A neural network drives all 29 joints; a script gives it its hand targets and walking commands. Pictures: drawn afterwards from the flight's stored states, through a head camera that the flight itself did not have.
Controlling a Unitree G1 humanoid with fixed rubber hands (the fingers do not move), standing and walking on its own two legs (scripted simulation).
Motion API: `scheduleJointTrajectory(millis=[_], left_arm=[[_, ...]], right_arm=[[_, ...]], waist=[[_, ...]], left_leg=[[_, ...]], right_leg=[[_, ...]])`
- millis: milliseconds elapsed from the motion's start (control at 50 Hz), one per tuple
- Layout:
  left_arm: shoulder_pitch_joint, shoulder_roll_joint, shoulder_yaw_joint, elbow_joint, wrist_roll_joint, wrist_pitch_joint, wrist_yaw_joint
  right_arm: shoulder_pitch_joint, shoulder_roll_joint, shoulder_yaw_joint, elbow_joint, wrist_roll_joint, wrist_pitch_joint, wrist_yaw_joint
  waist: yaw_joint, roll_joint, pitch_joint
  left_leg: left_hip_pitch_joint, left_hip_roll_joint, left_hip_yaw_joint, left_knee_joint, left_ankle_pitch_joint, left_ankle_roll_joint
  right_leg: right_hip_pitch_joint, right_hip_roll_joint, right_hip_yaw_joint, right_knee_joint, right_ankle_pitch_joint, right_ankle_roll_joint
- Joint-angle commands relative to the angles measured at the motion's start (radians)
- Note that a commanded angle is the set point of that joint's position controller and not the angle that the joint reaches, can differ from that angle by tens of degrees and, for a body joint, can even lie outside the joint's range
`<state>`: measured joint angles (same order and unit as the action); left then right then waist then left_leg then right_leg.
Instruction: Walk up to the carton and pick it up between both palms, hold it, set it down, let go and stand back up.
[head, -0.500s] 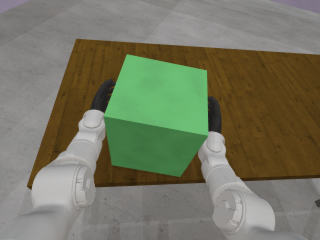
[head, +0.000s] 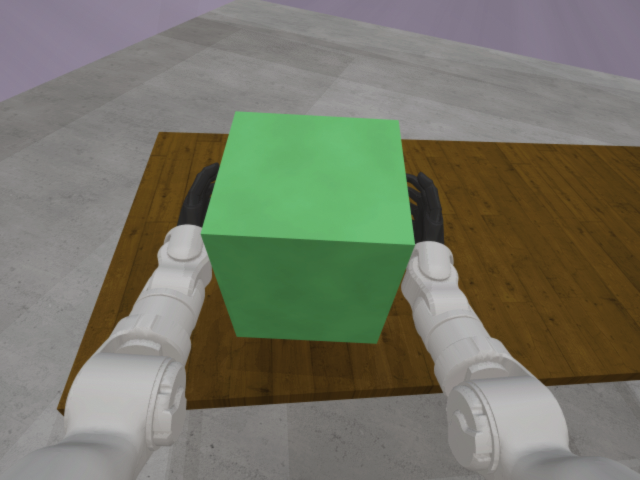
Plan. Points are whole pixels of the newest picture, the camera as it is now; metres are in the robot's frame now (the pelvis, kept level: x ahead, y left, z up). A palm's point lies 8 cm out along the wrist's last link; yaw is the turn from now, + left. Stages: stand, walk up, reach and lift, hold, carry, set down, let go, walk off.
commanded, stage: reach and lift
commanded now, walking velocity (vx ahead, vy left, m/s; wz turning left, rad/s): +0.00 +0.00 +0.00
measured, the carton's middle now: (311, 236) +0.42 +0.00 +0.10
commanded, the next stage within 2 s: hold in 1.88 s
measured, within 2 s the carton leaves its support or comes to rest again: neither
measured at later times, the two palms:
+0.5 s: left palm (174, 206) +0.38 +0.17 +0.18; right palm (435, 210) +0.37 -0.13 +0.19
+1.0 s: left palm (188, 205) +0.36 +0.14 +0.20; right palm (459, 205) +0.37 -0.16 +0.21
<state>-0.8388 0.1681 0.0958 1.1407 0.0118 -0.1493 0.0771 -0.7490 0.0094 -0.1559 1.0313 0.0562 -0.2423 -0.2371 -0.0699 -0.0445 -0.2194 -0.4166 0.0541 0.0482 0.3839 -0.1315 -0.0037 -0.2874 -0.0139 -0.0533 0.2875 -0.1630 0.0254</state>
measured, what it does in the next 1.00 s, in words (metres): stands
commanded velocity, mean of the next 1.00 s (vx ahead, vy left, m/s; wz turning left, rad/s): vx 0.00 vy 0.00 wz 0.00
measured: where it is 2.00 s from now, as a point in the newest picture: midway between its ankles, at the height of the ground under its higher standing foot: outside the picture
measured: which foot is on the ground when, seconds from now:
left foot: down 0.00-1.00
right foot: down 0.00-1.00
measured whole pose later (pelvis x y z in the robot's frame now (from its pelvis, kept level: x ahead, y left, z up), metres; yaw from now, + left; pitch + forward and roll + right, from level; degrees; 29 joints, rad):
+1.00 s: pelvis -0.02 -0.01 +0.00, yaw +1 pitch -5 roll -1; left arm -0.76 0.04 0.28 0.49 0.21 0.57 0.06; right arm -0.86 -0.10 -0.02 0.84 0.23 0.25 -0.20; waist -0.08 -0.04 -0.05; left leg -0.13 0.05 0.02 0.35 -0.12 -0.02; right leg -0.02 -0.01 -0.06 0.30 -0.18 0.01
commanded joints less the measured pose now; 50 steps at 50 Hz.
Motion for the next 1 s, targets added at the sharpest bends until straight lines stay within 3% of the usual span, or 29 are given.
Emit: scheduleJointTrajectory(millis=[0,20,80,180,220,240,300,380,400,420,440,500,520,540,560,580,600,620,640,660,700,720,780,820,840,860,880,920,980], left_arm=[[-0.894,-0.814,-0.259,-0.433,0.068,0.038,-0.183],[-0.929,-0.806,-0.258,-0.488,0.062,0.056,-0.185],[-0.896,-0.798,-0.199,-0.445,0.099,0.154,-0.202],[-0.945,-0.822,-0.140,-0.461,0.105,0.250,-0.204],[-0.985,-0.816,-0.105,-0.463,0.122,0.267,-0.201],[-0.960,-0.795,-0.081,-0.426,0.136,0.280,-0.202],[-0.935,-0.785,-0.053,-0.404,0.142,0.301,-0.204],[-0.918,-0.767,-0.040,-0.424,0.164,0.341,-0.207],[-0.928,-0.765,-0.051,-0.432,0.156,0.343,-0.205],[-0.906,-0.759,-0.044,-0.407,0.158,0.353,-0.204],[-0.970,-0.765,-0.066,-0.495,0.146,0.348,-0.201],[-0.962,-0.807,-0.135,-0.553,0.109,0.368,-0.178],[-0.950,-0.828,-0.179,-0.612,0.086,0.382,-0.171],[-0.962,-0.822,-0.189,-0.642,0.093,0.388,-0.166],[-0.922,-0.822,-0.210,-0.687,0.084,0.405,-0.163],[-0.901,-0.838,-0.226,-0.706,0.076,0.419,-0.160],[-0.907,-0.851,-0.264,-0.828,0.065,0.428,-0.152],[-0.900,-0.854,-0.278,-0.846,0.046,0.443,-0.148],[-0.870,-0.860,-0.285,-0.821,0.048,0.466,-0.145],[-0.872,-0.841,-0.276,-0.869,0.061,0.482,-0.144],[-0.807,-0.842,-0.278,-0.866,0.068,0.521,-0.149],[-0.846,-0.815,-0.277,-0.888,0.059,0.524,-0.154],[-0.874,-0.821,-0.314,-0.962,0.039,0.544,-0.139],[-0.803,-0.802,-0.286,-0.924,0.051,0.582,-0.137],[-0.781,-0.791,-0.277,-0.906,0.061,0.597,-0.149],[-0.774,-0.766,-0.244,-0.884,0.073,0.611,-0.156],[-0.798,-0.759,-0.233,-0.884,0.071,0.621,-0.160],[-0.811,-0.744,-0.206,-0.844,0.083,0.638,-0.165],[-0.865,-0.755,-0.224,-0.907,0.044,0.641,-0.156]], right_arm=[[-0.792,0.659,0.355,-0.250,-0.016,0.073,0.133],[-0.786,0.660,0.348,-0.242,-0.015,0.091,0.131],[-0.871,0.621,0.308,-0.223,0.007,0.135,0.131],[-1.030,0.631,0.243,-0.315,-0.003,0.160,0.143],[-1.040,0.645,0.191,-0.280,-0.029,0.170,0.156],[-1.046,0.639,0.185,-0.274,-0.036,0.176,0.160],[-1.047,0.630,0.162,-0.289,-0.048,0.182,0.168],[-1.000,0.585,0.126,-0.229,-0.063,0.207,0.180],[-1.001,0.579,0.122,-0.209,-0.057,0.209,0.179],[-0.988,0.568,0.117,-0.204,-0.056,0.217,0.181],[-1.011,0.580,0.136,-0.229,-0.041,0.206,0.183],[-1.011,0.569,0.160,-0.254,-0.006,0.219,0.184],[-1.036,0.563,0.198,-0.316,0.027,0.217,0.184],[-0.995,0.558,0.198,-0.271,0.034,0.228,0.181],[-0.993,0.575,0.254,-0.351,0.071,0.238,0.175],[-0.974,0.563,0.272,-0.342,0.084,0.250,0.168],[-0.951,0.576,0.303,-0.398,0.115,0.255,0.169],[-0.980,0.571,0.333,-0.444,0.141,0.267,0.162],[-0.965,0.556,0.328,-0.418,0.145,0.292,0.158],[-0.950,0.567,0.344,-0.438,0.156,0.302,0.160],[-0.901,0.540,0.337,-0.442,0.167,0.327,0.155],[-0.915,0.557,0.360,-0.462,0.176,0.338,0.151],[-0.919,0.577,0.394,-0.509,0.205,0.368,0.153],[-0.916,0.577,0.419,-0.531,0.225,0.399,0.152],[-0.916,0.573,0.413,-0.534,0.230,0.414,0.145],[-0.969,0.579,0.430,-0.588,0.229,0.415,0.143],[-0.979,0.591,0.428,-0.575,0.233,0.441,0.139],[-1.026,0.599,0.430,-0.571,0.231,0.459,0.141],[-1.069,0.647,0.469,-0.618,0.252,0.474,0.138]], waist=[[-0.009,0.140,-0.484],[-0.016,0.131,-0.473],[0.009,0.120,-0.345],[0.027,0.109,-0.377],[0.035,0.103,-0.373],[0.045,0.067,-0.332],[0.035,0.040,-0.353],[0.022,0.055,-0.300],[0.003,0.055,-0.321],[0.013,0.083,-0.286],[0.002,0.102,-0.353],[-0.023,0.116,-0.391],[-0.014,0.159,-0.455],[-0.038,0.173,-0.410],[-0.019,0.156,-0.465],[-0.037,0.175,-0.443],[-0.031,0.211,-0.480],[-0.033,0.186,-0.499],[-0.048,0.190,-0.433],[-0.029,0.184,-0.415],[-0.041,0.195,-0.373],[-0.035,0.144,-0.379],[-0.044,0.155,-0.413],[-0.020,0.119,-0.346],[-0.026,0.100,-0.303],[0.002,0.057,-0.314],[-0.005,0.037,-0.282],[0.026,0.023,-0.230],[0.031,0.004,-0.330]], left_leg=[[0.525,-0.059,-0.026,0.045,0.480,-0.067],[0.553,-0.055,-0.032,0.039,0.462,-0.064],[0.557,-0.058,-0.009,-0.002,0.377,-0.052],[0.522,-0.067,0.005,-0.047,0.237,-0.034],[0.517,-0.066,0.011,-0.069,0.183,-0.028],[0.490,-0.066,0.008,-0.080,0.138,-0.010],[0.488,-0.071,0.015,-0.088,0.114,-0.002],[0.485,-0.072,0.019,-0.104,0.080,0.001],[0.496,-0.069,0.015,-0.096,0.090,-0.006],[0.483,-0.072,0.018,-0.098,0.085,-0.008],[0.516,-0.073,0.014,-0.090,0.111,-0.018],[0.558,-0.067,-0.002,-0.059,0.175,-0.034],[0.590,-0.063,-0.012,-0.041,0.249,-0.046],[0.598,-0.067,-0.013,-0.031,0.264,-0.061],[0.610,-0.070,-0.017,-0.005,0.330,-0.060],[0.616,-0.073,-0.017,0.002,0.355,-0.066],[0.661,-0.071,-0.023,0.019,0.434,-0.081],[0.669,-0.070,-0.035,0.033,0.455,-0.083],[0.653,-0.069,-0.043,0.027,0.407,-0.083],[0.657,-0.065,-0.042,0.024,0.400,-0.077],[0.641,-0.070,-0.043,0.016,0.381,-0.083],[0.620,-0.068,-0.048,0.011,0.345,-0.074],[0.630,-0.078,-0.048,0.015,0.331,-0.076],[0.622,-0.082,-0.048,0.002,0.305,-0.059],[0.611,-0.083,-0.046,-0.002,0.277,-0.051],[0.586,-0.083,-0.042,-0.011,0.245,-0.036],[0.560,-0.094,-0.035,-0.021,0.199,-0.025],[0.514,-0.094,-0.032,-0.048,0.101,-0.008],[0.525,-0.097,-0.035,-0.039,0.153,-0.001]], right_leg=[[0.165,0.058,0.006,-0.011,0.394,0.007],[0.165,0.060,0.003,-0.019,0.367,0.006],[0.152,0.053,0.003,-0.058,0.261,0.013],[0.205,0.047,0.004,-0.063,0.153,0.014],[0.203,0.050,-0.005,-0.072,0.101,0.011],[0.215,0.049,0.001,-0.071,0.067,0.013],[0.237,0.048,-0.008,-0.062,0.072,0.018],[0.237,0.048,-0.013,-0.070,0.017,0.017],[0.228,0.045,-0.018,-0.062,0.040,0.015],[0.217,0.046,-0.011,-0.064,0.027,0.011],[0.215,0.052,-0.024,-0.053,0.048,0.012],[0.195,0.061,-0.022,-0.053,0.078,0.005],[0.200,0.066,-0.028,-0.043,0.125,0.002],[0.188,0.069,-0.028,-0.044,0.130,0.001],[0.225,0.071,-0.030,-0.037,0.187,0.007],[0.221,0.070,-0.026,-0.039,0.211,0.005],[0.225,0.078,-0.026,-0.024,0.241,0.007],[0.225,0.081,-0.026,-0.026,0.254,0.007],[0.205,0.074,-0.024,-0.032,0.216,0.004],[0.209,0.071,-0.022,-0.028,0.222,0.011],[0.212,0.072,-0.023,-0.034,0.210,0.011],[0.215,0.074,-0.020,-0.034,0.187,0.019],[0.210,0.073,-0.024,-0.025,0.191,0.020],[0.215,0.072,-0.012,-0.031,0.176,0.028],[0.220,0.067,-0.005,-0.034,0.164,0.032],[0.236,0.068,0.000,-0.032,0.157,0.040],[0.243,0.062,0.004,-0.038,0.137,0.045],[0.220,0.054,0.005,-0.041,0.055,0.048],[0.250,0.060,0.015,-0.030,0.109,0.047]])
